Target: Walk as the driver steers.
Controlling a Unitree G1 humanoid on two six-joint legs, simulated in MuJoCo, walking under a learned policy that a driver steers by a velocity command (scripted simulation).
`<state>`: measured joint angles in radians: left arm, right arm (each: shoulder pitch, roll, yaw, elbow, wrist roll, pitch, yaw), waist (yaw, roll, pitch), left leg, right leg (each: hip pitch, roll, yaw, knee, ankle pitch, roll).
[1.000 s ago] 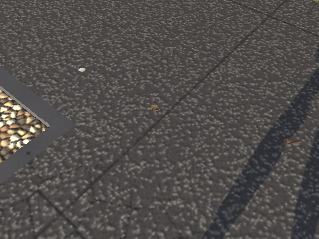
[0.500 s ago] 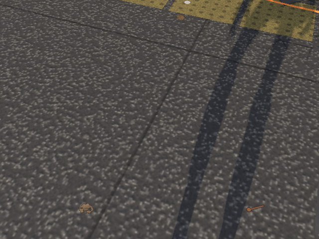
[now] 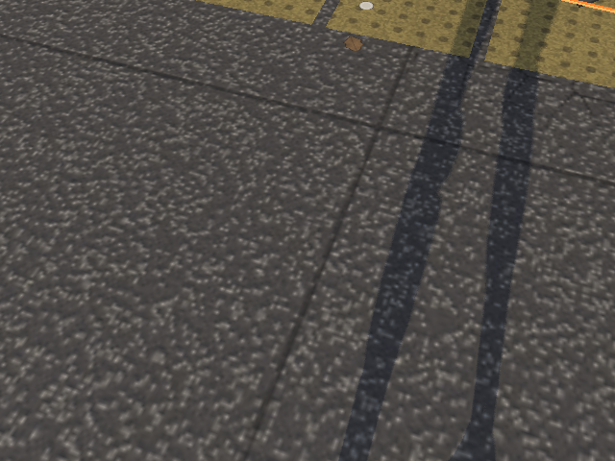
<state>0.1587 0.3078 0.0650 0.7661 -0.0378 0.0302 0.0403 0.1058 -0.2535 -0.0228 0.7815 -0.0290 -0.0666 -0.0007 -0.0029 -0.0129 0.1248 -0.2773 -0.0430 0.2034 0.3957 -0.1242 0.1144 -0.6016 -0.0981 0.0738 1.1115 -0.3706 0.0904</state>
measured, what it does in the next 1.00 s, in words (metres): walks ahead, turning right: right foot, then left foot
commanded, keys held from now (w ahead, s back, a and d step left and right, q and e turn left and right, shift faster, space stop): e+shift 0.50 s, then shift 0.50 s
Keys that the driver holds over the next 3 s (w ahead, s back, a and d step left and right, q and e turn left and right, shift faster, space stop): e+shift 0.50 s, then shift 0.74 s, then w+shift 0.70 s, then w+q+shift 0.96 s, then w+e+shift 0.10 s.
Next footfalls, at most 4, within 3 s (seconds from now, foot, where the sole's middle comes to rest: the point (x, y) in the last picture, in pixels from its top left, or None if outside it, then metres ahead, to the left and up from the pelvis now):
0.26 right None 0.13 -0.15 -0.77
0.70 left None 0.26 0.04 -0.77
1.02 right None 0.06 -0.15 -0.77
1.54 left None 0.34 -0.01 -0.77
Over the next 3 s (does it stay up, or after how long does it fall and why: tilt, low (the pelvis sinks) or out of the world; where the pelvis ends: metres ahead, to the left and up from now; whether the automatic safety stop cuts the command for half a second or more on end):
stays up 1.30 -0.58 -0.02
